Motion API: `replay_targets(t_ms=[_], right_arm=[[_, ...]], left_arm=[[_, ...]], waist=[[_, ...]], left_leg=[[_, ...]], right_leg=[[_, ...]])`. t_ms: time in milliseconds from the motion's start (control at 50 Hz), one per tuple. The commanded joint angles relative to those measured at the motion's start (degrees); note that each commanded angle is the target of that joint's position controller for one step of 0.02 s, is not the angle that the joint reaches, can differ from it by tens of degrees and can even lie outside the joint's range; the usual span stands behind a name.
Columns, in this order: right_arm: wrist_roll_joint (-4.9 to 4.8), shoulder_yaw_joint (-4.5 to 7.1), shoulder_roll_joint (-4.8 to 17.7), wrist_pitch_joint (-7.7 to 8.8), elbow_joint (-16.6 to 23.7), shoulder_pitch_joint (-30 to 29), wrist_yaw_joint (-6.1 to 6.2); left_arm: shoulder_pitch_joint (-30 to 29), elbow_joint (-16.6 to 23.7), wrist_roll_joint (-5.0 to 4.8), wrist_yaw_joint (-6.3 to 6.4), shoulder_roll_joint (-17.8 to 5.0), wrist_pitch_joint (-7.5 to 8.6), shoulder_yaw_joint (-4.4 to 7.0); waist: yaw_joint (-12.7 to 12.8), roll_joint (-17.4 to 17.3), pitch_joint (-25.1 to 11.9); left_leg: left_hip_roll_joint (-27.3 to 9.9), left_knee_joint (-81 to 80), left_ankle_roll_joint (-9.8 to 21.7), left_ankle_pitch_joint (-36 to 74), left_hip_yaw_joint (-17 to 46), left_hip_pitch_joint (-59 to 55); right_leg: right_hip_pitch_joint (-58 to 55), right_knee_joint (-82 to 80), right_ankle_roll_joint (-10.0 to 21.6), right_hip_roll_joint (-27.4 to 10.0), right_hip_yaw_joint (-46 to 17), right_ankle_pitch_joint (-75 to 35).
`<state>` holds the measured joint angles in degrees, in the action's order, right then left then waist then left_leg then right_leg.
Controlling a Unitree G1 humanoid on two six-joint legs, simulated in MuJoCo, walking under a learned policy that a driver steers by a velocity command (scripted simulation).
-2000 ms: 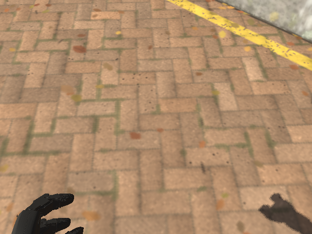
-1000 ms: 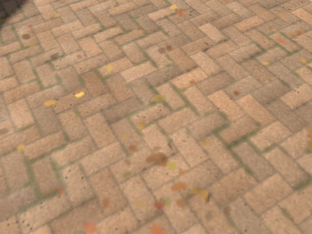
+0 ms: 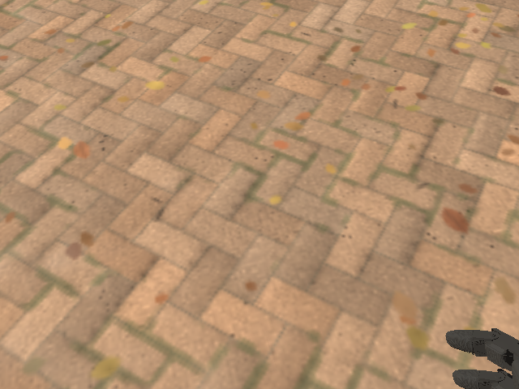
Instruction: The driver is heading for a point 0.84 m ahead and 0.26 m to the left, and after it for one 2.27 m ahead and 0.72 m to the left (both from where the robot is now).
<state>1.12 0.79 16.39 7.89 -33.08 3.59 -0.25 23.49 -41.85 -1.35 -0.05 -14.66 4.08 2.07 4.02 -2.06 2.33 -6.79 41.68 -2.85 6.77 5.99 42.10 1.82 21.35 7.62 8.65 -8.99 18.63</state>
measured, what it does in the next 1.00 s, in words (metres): walks ahead, turning left: left foot, then right foot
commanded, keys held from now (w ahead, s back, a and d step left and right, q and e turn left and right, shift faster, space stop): w+q+shift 0.86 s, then w+e+shift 0.14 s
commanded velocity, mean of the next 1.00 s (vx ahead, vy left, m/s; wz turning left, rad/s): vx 0.99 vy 0.00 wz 0.62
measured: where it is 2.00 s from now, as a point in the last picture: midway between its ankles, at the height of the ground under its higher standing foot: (143, 87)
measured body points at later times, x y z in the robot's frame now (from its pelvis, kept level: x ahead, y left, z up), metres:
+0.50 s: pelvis +0.48 +0.08 +0.00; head +0.50 +0.10 +0.45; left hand +0.71 +0.34 -0.03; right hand +0.50 -0.19 -0.12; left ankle +0.34 +0.13 -0.74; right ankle +0.76 -0.03 -0.68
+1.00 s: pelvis +0.89 +0.24 -0.03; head +0.90 +0.27 +0.42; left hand +0.66 +0.41 -0.16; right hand +1.24 +0.27 -0.06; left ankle +0.98 +0.47 -0.71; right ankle +0.81 -0.01 -0.74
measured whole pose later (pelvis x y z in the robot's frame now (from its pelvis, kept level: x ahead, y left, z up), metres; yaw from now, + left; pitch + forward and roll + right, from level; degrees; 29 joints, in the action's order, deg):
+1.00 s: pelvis +0.89 +0.24 -0.03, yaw +41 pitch +1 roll -3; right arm -1.5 1.1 16.6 2.7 -31.0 -0.8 -3.5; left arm 28.0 -50.2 -1.1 -0.4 -18.6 5.4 3.9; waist 7.2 -0.4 2.8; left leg -4.2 41.9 5.7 -2.7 -0.8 42.0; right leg -15.7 9.7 -3.5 -0.7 11.2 24.7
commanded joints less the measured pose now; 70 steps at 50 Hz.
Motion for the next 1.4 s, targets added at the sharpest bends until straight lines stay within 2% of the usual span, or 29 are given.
replay_targets(t_ms=[20,100,160,180,200,220,260,340,420,540,580,600,620,640,700,720,780,860,960,1000,1040,1060,1080,1100,1120,1140,1200,1260,1400], right_arm=[[-1.74,0.41,2.7,0.98,4.5,-8.8,-0.63],[-3.13,2.22,6.1,1.31,4.8,-7.6,-1.94],[-4.33,5.10,12.0,-0.94,-2.0,22.5,-1.31],[-2.74,5.65,15.2,-1.40,-4.0,29.4,-1.21],[-2.52,5.55,12.8,-0.76,-5.7,31.0,-2.15],[-1.59,4.80,8.1,-1.05,-4.8,27.8,-1.52],[-0.83,4.43,7.4,-1.36,-4.1,22.6,-1.90],[-2.57,3.54,5.0,-1.69,-4.3,18.1,-1.46],[-3.27,4.26,7.0,-2.02,-5.9,18.8,0.41],[-4.29,4.87,6.8,-3.03,-9.8,24.5,1.02],[-2.86,5.41,8.8,-4.15,-9.3,22.3,0.77],[-0.66,4.48,6.6,-4.54,-6.9,18.9,0.45],[-2.90,1.47,-3.2,-3.85,-5.6,30.3,0.08],[-5.44,0.76,0.6,-4.09,-5.1,29.3,0.69],[-2.40,2.41,5.9,-4.17,-2.3,10.9,0.67],[-2.71,2.57,4.6,-4.61,-1.4,10.7,0.06],[-4.27,1.77,0.7,-6.89,0.6,10.1,-0.63],[-3.08,1.30,1.8,-6.72,2.4,6.6,-1.76],[-2.82,0.83,2.3,-4.27,5.7,-6.1,-3.50],[-2.44,2.41,5.6,-3.92,6.2,-4.2,-3.56],[-2.59,5.59,11.1,-4.85,1.2,17.0,-1.99],[-2.36,6.72,15.9,-5.57,-1.8,26.4,-0.48],[-0.23,6.51,19.0,-4.35,-1.2,25.5,-0.75],[-0.04,5.42,12.4,-3.43,-2.0,26.2,-1.14],[-0.36,4.66,10.3,-2.78,-3.3,23.0,-1.24],[-0.48,4.38,8.9,-2.26,-4.1,19.3,-1.38],[0.29,3.32,1.8,-0.77,-5.8,11.9,-1.85],[-0.42,3.59,1.7,-0.20,-7.6,9.1,-1.44],[-0.43,4.79,8.3,-0.71,-8.7,11.0,1.00]], left_arm=[[1.8,1.1,-0.51,0.00,-9.6,1.51,2.42],[2.7,-2.2,1.34,0.37,-10.9,0.44,2.25],[-7.0,-0.1,4.54,1.00,-13.6,-1.02,2.56],[-1.4,2.2,4.82,0.80,-6.8,-0.31,0.97],[2.7,2.2,1.40,-0.40,-4.6,1.60,-0.84],[-4.8,4.0,-0.80,-0.93,-9.1,3.31,-0.21],[-15.5,7.0,0.67,-1.25,-8.3,5.55,-0.90],[-13.6,7.1,2.63,-0.88,-7.0,4.84,-0.67],[-26.5,12.5,3.15,-1.06,-3.8,5.15,-1.95],[-30.2,14.8,0.01,-0.15,-8.5,5.52,1.21],[-18.1,13.4,-0.64,0.48,-12.0,5.73,3.54],[-2.3,11.1,-0.92,1.29,-13.3,4.80,4.19],[3.8,8.3,1.09,0.56,-18.3,4.22,4.90],[4.1,7.8,0.50,-0.38,-14.6,3.78,4.63],[-3.2,6.1,2.43,0.41,-8.5,1.96,3.31],[-5.1,5.1,3.27,0.52,-7.3,2.15,2.90],[-8.7,2.4,1.17,-0.17,-4.2,2.57,2.33],[-13.1,1.7,1.38,0.24,-8.6,3.19,3.39],[-1.1,-3.5,-0.16,-0.47,-14.0,2.62,3.72],[0.9,-5.1,-0.21,-0.14,-17.1,1.54,3.72],[-1.2,-6.3,0.38,0.28,-18.0,0.43,2.99],[1.6,-4.9,1.73,0.23,-11.3,0.91,0.91],[10.6,-3.4,-0.72,-0.50,-3.1,2.58,-1.40],[1.0,-2.9,-3.16,-0.31,-10.6,3.43,0.44],[-4.7,-0.5,-4.21,-0.02,-10.3,3.49,0.93],[-6.4,-0.3,-2.96,0.38,-8.5,3.23,0.50],[-0.6,-3.0,-2.02,-0.12,-5.1,-0.48,0.98],[-4.6,-2.0,-1.62,-0.25,-3.1,-2.92,0.92],[-16.7,3.2,-0.54,-3.57,-4.1,-1.53,0.41]], waist=[[4.1,6.6,4.4],[1.2,9.5,1.2],[-16.4,9.9,-14.6],[-12.5,-8.8,-22.6],[-10.4,-20.5,-26.8],[-12.4,-11.6,-18.2],[-9.4,5.1,-5.7],[-2.7,2.6,1.2],[-6.3,0.5,6.8],[-7.7,-3.1,2.3],[0.3,-4.9,-7.1],[7.8,-4.9,-18.4],[1.5,22.1,-31.2],[2.5,26.7,-31.9],[3.2,3.9,-5.7],[0.5,5.3,-3.3],[-3.3,7.2,0.8],[-5.5,4.6,5.1],[-2.3,-0.6,9.5],[-6.3,4.4,4.4],[-19.5,8.4,-7.7],[-19.5,1.1,-17.1],[-11.7,-13.8,-30.7],[-15.7,-6.9,-25.8],[-14.3,-5.5,-12.8],[-11.3,-0.6,-6.9],[-3.7,-2.8,-3.3],[-2.4,-1.3,3.4],[-3.8,3.7,8.1]], left_leg=[[4.2,-11.2,0.8,10.0,-7.2,-14.5],[7.3,-14.9,7.0,-1.2,-9.7,-9.2],[8.5,-9.2,11.8,-7.2,-8.8,-39.2],[-1.7,-7.3,19.3,-23.8,14.2,-64.0],[-9.7,-21.9,25.7,-44.2,44.2,-74.2],[-8.9,-25.2,22.7,-48.2,43.7,-70.8],[-4.6,-27.5,20.3,-32.4,32.6,-51.8],[1.8,-31.3,21.5,-20.0,22.5,-35.8],[6.8,-33.7,17.9,-15.4,14.8,-17.9],[4.7,-25.2,12.3,-9.8,19.9,-29.7],[6.1,-7.9,9.2,10.2,17.8,-33.5],[6.8,9.6,7.8,7.1,15.9,-25.1],[14.4,33.6,5.0,-33.9,9.2,-4.1],[8.5,42.5,5.2,-35.8,6.6,3.9],[2.0,38.7,5.7,-26.1,0.5,6.0],[-0.2,36.9,5.9,-25.1,1.0,2.9],[-4.0,34.1,6.2,-26.4,0.3,3.2],[-4.3,23.4,4.8,-11.8,-1.7,2.2],[4.0,-0.7,8.7,-6.4,-8.2,-7.6],[7.8,-3.8,10.4,-12.6,-11.1,-14.3],[8.6,-7.7,12.6,-11.4,-9.9,-42.7],[-3.3,-1.9,12.4,-16.7,5.0,-65.6],[-16.6,-14.2,18.3,-43.4,35.6,-74.9],[-14.5,-23.2,15.4,-50.2,37.9,-68.4],[-14.0,-25.0,14.7,-44.5,29.8,-59.7],[-13.1,-26.0,14.2,-35.2,22.9,-50.6],[-9.2,-29.7,12.2,-22.8,6.3,-35.4],[-7.6,-33.6,10.1,-13.4,-6.2,-30.5],[-4.9,-36.6,7.7,2.2,-21.9,-38.0]], right_leg=[[14.0,-11.8,6.0,-11.5,-4.0,-10.4],[-8.6,-4.2,2.8,-17.9,-1.2,-46.6],[-3.1,29.9,-0.2,-17.4,5.1,-77.1],[21.4,55.8,-4.2,-9.4,5.9,-33.7],[37.4,65.1,-6.2,-2.2,1.1,6.2],[44.8,65.1,-4.3,-6.1,-1.7,3.2],[42.3,55.3,-2.8,-9.1,-0.3,-0.2],[37.6,41.1,-6.5,-11.8,0.9,-2.0],[26.7,17.7,-9.9,-9.0,5.9,-20.2],[14.5,4.4,-9.8,-6.8,2.8,-25.0],[1.8,6.3,-7.3,-7.5,4.1,-18.2],[-16.8,13.6,-4.5,-15.0,-1.0,-9.6],[-39.8,6.6,6.6,-33.0,-33.3,10.2],[-38.8,-1.2,6.0,-34.6,-46.7,30.0],[-11.8,-4.3,1.0,-26.9,-19.1,2.5],[-5.5,-5.5,1.1,-25.6,-14.1,-2.8],[2.5,-9.3,0.8,-24.7,-3.4,-8.4],[8.5,-14.4,-0.2,-22.6,10.5,-16.5],[2.5,-18.6,1.1,-23.3,14.9,-33.5],[-5.3,-9.2,1.1,-25.2,14.2,-61.4],[2.0,15.7,-0.8,-23.3,14.2,-70.5],[19.6,37.7,-3.0,-17.8,11.7,-31.2],[32.8,56.7,-3.8,-8.7,2.0,9.6],[37.2,60.7,-3.3,-10.3,-1.3,7.0],[43.3,61.0,-4.0,-11.8,0.8,3.3],[42.7,58.7,-4.4,-14.7,1.5,-0.6],[33.2,55.0,-5.3,-20.0,1.4,-7.4],[37.3,51.7,-6.2,-21.0,2.1,-9.9],[36.0,25.1,-3.2,-16.0,12.7,-29.8]])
